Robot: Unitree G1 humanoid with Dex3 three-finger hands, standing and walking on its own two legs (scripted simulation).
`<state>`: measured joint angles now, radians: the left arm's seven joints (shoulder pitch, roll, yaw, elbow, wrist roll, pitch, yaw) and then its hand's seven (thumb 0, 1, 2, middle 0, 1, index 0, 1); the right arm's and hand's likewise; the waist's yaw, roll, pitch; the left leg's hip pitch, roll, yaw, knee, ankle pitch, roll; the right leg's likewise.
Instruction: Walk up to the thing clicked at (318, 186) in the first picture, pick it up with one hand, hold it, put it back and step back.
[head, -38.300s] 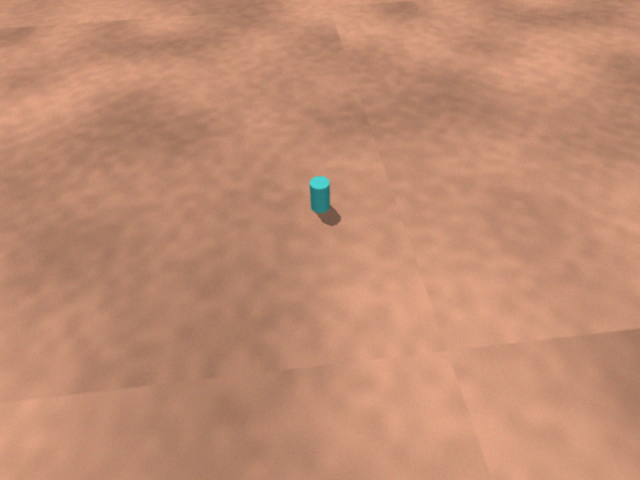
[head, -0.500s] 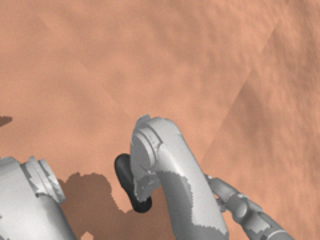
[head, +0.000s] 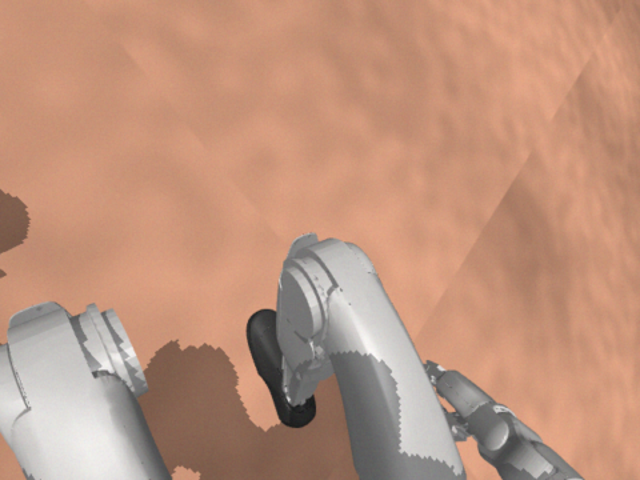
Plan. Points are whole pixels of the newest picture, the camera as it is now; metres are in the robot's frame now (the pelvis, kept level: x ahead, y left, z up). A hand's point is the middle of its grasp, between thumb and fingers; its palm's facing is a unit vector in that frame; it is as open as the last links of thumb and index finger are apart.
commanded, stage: rise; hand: left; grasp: from the side
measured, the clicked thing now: out of the picture +0.47 +0.35 -0.24
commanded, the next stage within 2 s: home in 0.08 s
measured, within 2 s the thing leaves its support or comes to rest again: neither
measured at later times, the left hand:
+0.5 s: hand out of the picture +0.38 +0.51 +0.00, palm faces +0.53 -0.69 -0.50, open 16.6 cm
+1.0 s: hand out of the picture +0.25 +0.35 +0.17, palm faces +0.41 -0.77 -0.49, open 17.2 cm
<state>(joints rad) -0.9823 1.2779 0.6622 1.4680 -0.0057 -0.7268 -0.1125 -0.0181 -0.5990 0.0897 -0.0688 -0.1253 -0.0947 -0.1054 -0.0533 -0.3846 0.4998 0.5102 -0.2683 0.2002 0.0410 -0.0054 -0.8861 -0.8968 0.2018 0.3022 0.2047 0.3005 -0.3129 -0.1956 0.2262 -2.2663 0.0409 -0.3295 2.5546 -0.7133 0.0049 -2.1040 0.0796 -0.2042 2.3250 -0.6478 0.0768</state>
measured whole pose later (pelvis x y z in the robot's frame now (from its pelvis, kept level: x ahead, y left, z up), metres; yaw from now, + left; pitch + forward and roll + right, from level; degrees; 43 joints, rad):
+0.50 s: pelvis +0.00 +0.00 +0.05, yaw +5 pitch +30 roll -13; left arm -0.66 0.99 0.60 1.02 0.14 -0.17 -0.01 -0.01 -0.38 0.15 -0.07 -0.08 -0.07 -0.08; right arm 0.11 -0.32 0.18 0.56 -0.07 0.25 0.08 0.00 -0.90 -0.90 0.20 0.30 0.20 0.30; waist -0.16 -0.01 -0.02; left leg -2.23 0.05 -0.18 2.35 -0.67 0.04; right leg -2.10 0.03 -0.10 2.21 -0.66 0.04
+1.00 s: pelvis +0.05 -0.02 +0.27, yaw +15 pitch +28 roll -4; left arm -0.06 0.44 0.28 0.50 0.03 0.08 0.12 -0.01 -0.50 0.08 -0.07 -0.06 -0.07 -0.06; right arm 0.09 -0.25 0.01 0.52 0.04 0.06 -0.07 0.00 -0.90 -0.90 0.20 0.30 0.20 0.30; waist -0.05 0.02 -0.18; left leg -1.48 0.05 -0.08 1.61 -0.61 -0.02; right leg -1.42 -0.01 -0.06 1.56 -0.62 0.01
